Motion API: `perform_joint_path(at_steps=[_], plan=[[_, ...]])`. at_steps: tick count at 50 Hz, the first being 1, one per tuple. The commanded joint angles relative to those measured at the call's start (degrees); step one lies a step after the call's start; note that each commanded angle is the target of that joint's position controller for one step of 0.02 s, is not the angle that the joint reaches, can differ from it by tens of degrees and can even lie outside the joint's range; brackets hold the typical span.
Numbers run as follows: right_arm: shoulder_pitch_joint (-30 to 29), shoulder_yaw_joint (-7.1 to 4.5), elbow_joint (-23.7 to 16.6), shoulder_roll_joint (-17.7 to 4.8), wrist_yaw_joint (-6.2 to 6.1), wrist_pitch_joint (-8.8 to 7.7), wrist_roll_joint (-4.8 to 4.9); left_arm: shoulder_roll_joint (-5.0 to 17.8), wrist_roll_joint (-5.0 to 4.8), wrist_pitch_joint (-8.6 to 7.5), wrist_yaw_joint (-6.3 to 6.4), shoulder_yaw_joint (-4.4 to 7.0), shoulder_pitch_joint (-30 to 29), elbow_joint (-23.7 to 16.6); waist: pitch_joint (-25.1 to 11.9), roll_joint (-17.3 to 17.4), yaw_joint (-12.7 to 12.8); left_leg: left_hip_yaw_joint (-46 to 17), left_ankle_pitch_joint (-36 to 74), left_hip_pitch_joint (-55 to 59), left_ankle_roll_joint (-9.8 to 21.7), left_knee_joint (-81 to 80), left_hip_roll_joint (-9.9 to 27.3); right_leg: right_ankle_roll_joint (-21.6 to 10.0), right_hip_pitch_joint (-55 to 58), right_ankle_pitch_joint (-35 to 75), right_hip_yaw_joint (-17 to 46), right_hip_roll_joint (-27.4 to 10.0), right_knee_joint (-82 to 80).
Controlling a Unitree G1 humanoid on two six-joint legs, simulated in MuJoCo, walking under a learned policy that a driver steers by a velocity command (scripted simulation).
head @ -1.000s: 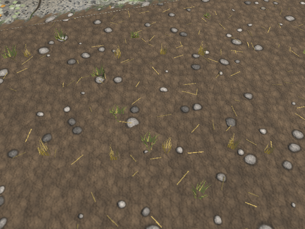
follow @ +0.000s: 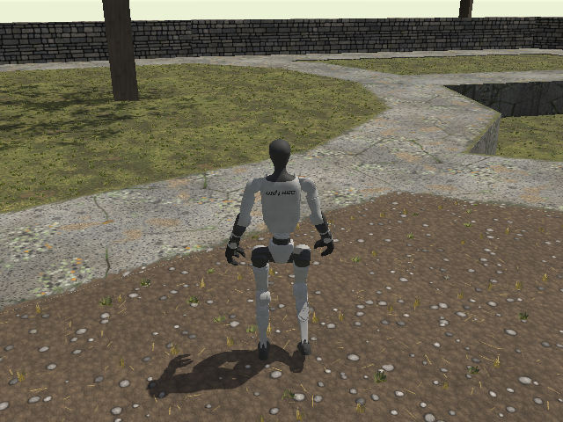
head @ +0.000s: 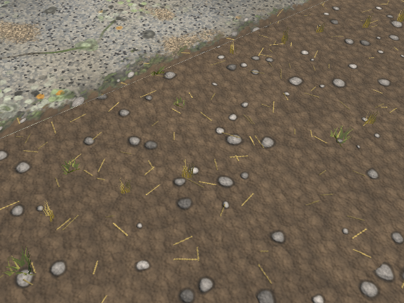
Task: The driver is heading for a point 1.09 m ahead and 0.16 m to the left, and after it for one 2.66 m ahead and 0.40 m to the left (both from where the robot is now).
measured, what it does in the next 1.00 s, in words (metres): walks ahead, turning left: right foot, then left foot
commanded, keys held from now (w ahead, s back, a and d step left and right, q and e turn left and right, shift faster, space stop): w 0.22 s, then w+q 0.22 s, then q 0.56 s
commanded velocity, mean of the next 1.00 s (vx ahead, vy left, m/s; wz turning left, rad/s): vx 0.33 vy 0.00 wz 0.26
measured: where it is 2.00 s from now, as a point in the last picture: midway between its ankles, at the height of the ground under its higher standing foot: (181, 246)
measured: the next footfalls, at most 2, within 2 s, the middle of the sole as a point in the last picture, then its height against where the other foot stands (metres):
right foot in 0.32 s outside the picture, level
left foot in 0.78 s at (178, 298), level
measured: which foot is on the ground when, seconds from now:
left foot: down 0.00-0.32, up 0.34-0.76, down 0.78-1.00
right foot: up 0.00-0.30, down 0.32-0.78, up 0.80-1.00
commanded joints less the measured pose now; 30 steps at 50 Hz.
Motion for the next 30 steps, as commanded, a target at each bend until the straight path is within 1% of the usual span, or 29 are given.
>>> perform_joint_path(at_steps=[1,3,4,6,7,9,11,12,13,14,15,16,17,18,19,20,21,22,23,24,25,26,28,29,30], plan=[[1.5,-1.4,-1.2,-6.2,0.18,-0.77,0.43,2.5,0.28,-0.91,-0.49,0.65,-0.9,-4.7,0.2,8.7,-0.2,-15.8,5.3,7.6,10.8,-13.5,15.3,0.7,-11.0,3.0,0.9,-5.0,-4.6],[1.9,-1.95,-0.2,-8.4,0.05,-0.8,0.85,1.4,0.93,-1.22,-0.75,-0.05,-4.3,-5.9,0.7,7.6,-0.6,-13.0,8.9,6.9,11.7,-15.1,15.5,1.2,-11.3,7.4,-0.4,-6.0,-11.4],[2.1,-2.09,0.2,-9.1,-0.03,-0.66,0.97,1.1,1.02,-1.48,-0.99,-0.37,-6.1,-6.3,0.7,7.1,-1.1,-11.2,10.2,6.7,11.5,-15.4,15.0,1.2,-10.5,10.8,-1.0,-6.2,-15.2],[3.1,-2.22,1.0,-10.1,-0.16,-0.25,1.31,0.6,0.86,-2.02,-1.47,-0.83,-10.0,-7.0,1.0,6.6,-2.4,-7.7,11.9,5.9,10.4,-15.5,13.7,1.2,-7.7,17.4,-2.4,-5.5,-22.7],[4.2,-2.24,1.6,-10.6,-0.18,-0.05,1.54,0.7,0.71,-2.22,-1.67,-0.9,-11.9,-7.4,1.1,6.5,-3.1,-6.6,12.1,5.9,9.9,-15.3,13.4,1.2,-6.2,19.9,-3.0,-4.8,-25.6],[7.0,-2.27,3.1,-11.3,-0.16,0.37,1.91,1.4,0.33,-2.41,-2.0,-0.82,-15.2,-8.5,1.4,6.6,-4.2,-6.4,12.0,7.5,9.4,-14.7,14.3,1.0,-4.7,22.2,-3.5,-3.9,-29.1],[8.7,-2.28,4.4,-11.8,-0.22,0.93,2.19,2.2,0.12,-2.52,-2.34,-0.62,-17.6,-9.6,2.0,6.8,-4.3,-6.9,12.4,10.6,8.6,-13.3,15.9,-0.1,-4.7,20.5,-3.4,-3.4,-31.7],[9.4,-2.28,4.9,-12.0,-0.29,1.29,2.35,2.6,0.18,-2.66,-2.46,-0.46,-18.3,-10.1,2.3,6.9,-4.0,-7.8,13.4,11.6,8.1,-12.2,16.6,-0.7,-3.7,18.8,-3.4,-3.1,-33.0],[9.7,-2.3,5.4,-12.3,-0.41,1.71,2.38,3.3,0.2,-2.84,-2.52,-0.12,-17.4,-10.1,1.9,7.1,-2.9,-8.4,15.5,12.4,7.5,-10.4,17.0,-1.3,-1.4,17.2,-3.6,-2.5,-34.5],[9.0,-2.28,5.5,-12.8,-0.58,2.06,2.45,4.4,0.35,-3.03,-2.42,0.53,-14.0,-9.2,0.3,7.0,-0.3,-7.7,21.2,12.0,6.5,-6.4,16.1,-2.2,4.6,17.1,-4.6,-1.4,-36.9],[9.1,-1.85,5.5,-12.0,-0.68,2.19,2.27,6.7,0.7,-3.04,-1.99,1.85,-6.9,-7.1,-4.1,6.1,3.2,-5.8,26.6,9.6,5.1,1.8,13.4,-3.6,15.6,17.3,-5.3,-0.6,-38.1],[8.2,-0.6,4.0,-9.2,-0.68,1.92,1.18,10.5,1.51,-2.91,-1.28,3.2,3.0,-5.4,-11.9,2.8,7.7,-3.5,17.9,0.4,2.8,16.5,10.2,-6.7,31.5,18.5,2.2,-8.5,-35.9],[14.6,1.4,2.7,-2.7,-0.73,1.03,0.95,15.5,2.08,-2.11,-0.87,4.29,7.4,-4.7,-20.2,-11.8,6.0,0.7,-13.0,-20.3,-1.3,37.4,1.8,-14.3,49.4,9.2,25.6,-23.5,-39.8],[13.4,0.33,3.7,-7.3,-0.68,0.45,2.07,10.7,1.63,-1.89,-0.96,3.11,8.6,-4.4,-21.0,-9.9,7.7,-6.5,-23.5,-25.8,-1.3,46.2,2.5,-15.3,47.1,1.3,34.1,-24.2,-44.7],[9.5,-0.84,2.5,-10.5,-0.52,0.33,3.23,8.2,1.19,-1.99,-0.99,2.16,5.1,-4.2,-12.2,-7.1,7.0,-6.8,-19.6,-29.9,-0.9,48.7,5.1,-13.1,40.6,0.5,25.9,-22.5,-46.0],[6.7,-0.84,2.0,-10.1,-0.64,0.49,3.04,6.4,1.17,-2.19,-1.08,1.59,1.4,-4.3,-7.7,-5.1,5.4,-5.4,-14.9,-29.0,-0.9,47.2,7.4,-11.6,33.8,3.0,19.1,-19.8,-47.7],[5.4,-0.99,1.8,-9.4,-0.8,0.88,2.37,4.7,1.4,-2.47,-1.29,1.17,-1.9,-4.2,-4.2,-4.1,3.7,-5.0,-11.5,-27.5,-1.1,44.6,8.8,-11.0,27.8,6.5,14.5,-17.8,-50.0],[6.2,-1.21,2.3,-8.5,-0.94,1.73,2.1,3.3,1.76,-3.04,-1.45,0.82,-4.1,-4.1,-2.4,-4.8,1.8,-5.5,-8.9,-24.2,-1.3,43.0,10.1,-10.2,23.0,10.3,10.2,-16.2,-52.1],[7.2,-1.07,2.7,-7.1,-1.06,2.62,2.19,2.9,2.06,-3.57,-1.59,0.87,-5.9,-3.8,-1.2,-4.5,0.5,-5.4,-7.6,-21.1,-1.8,42.2,10.1,-10.3,19.4,17.1,6.9,-15.8,-53.6],[7.7,-0.96,2.8,-5.8,-1.22,3.39,2.05,3.0,2.2,-4.1,-1.61,1.04,-7.0,-3.4,-0.5,-3.6,-0.6,-5.1,-7.2,-19.7,-2.5,41.6,9.7,-10.7,17.2,27.0,3.5,-15.8,-53.9],[7.5,-1.04,2.3,-5.4,-1.38,3.96,1.78,3.6,2.23,-4.4,-1.44,1.31,-8.1,-3.0,0.2,-2.9,-1.5,-5.0,-6.1,-19.7,-3.2,40.3,9.4,-10.9,16.1,35.7,0.0,-15.7,-53.6],[6.6,-1.06,1.6,-5.1,-1.47,4.3,1.47,4.2,2.3,-4.47,-1.11,1.61,-8.7,-2.6,0.5,-2.4,-2.0,-4.7,-4.3,-20.0,-3.8,37.7,9.2,-10.8,15.5,40.8,-2.9,-15.5,-53.4],[4.5,-0.71,0.3,-4.1,-0.93,4.4,1.02,5.2,2.16,-4.02,-0.26,2.0,-9.3,-2.0,0.4,-2.1,-1.8,-2.9,3.0,-18.2,-4.0,29.5,8.9,-9.9,15.0,43.2,-8.7,-13.8,-53.1],[2.7,-0.47,-0.3,-3.5,-0.41,4.32,1.0,5.6,2.07,-3.65,0.17,2.12,-9.4,-1.8,0.2,-2.0,-1.1,-1.6,7.0,-16.3,-3.8,24.9,8.4,-9.4,14.6,43.0,-11.0,-12.8,-52.9],[0.5,-0.28,-1.2,-3.1,0.15,4.23,0.94,6.2,1.92,-3.28,0.57,2.25,-8.6,-1.3,0.0,-1.8,-0.1,-0.7,10.3,-15.1,-3.5,21.1,7.9,-9.2,15.3,43.2,-12.2,-12.7,-52.6]])
Over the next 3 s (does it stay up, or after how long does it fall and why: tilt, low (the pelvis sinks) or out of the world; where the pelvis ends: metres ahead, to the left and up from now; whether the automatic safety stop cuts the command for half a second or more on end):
stays up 1.07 0.18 -0.01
